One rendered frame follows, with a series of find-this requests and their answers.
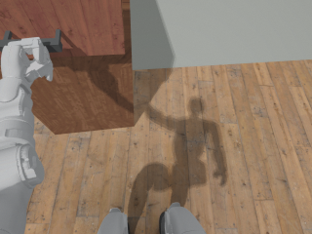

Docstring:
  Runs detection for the robot left hand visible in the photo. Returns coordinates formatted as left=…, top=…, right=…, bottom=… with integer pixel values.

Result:
left=0, top=37, right=54, bottom=88

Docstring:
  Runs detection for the robot left upper arm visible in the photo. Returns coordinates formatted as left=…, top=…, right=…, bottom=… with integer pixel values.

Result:
left=0, top=144, right=45, bottom=234

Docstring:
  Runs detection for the handle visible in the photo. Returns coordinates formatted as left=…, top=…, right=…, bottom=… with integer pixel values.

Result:
left=0, top=29, right=62, bottom=53

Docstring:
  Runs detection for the left robot forearm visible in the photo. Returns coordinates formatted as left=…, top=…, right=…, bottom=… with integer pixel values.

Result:
left=0, top=77, right=36, bottom=150

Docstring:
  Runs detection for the robot left thigh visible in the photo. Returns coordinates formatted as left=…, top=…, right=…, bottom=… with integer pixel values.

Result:
left=97, top=212, right=129, bottom=234

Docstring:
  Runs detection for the drawer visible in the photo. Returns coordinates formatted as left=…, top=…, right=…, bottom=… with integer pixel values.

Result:
left=0, top=0, right=125, bottom=60

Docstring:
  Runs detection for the cabinet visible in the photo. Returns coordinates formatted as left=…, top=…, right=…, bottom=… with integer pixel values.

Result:
left=0, top=0, right=135, bottom=135

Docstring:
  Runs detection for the robot left shin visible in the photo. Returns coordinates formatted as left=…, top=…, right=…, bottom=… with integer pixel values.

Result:
left=109, top=208, right=121, bottom=214

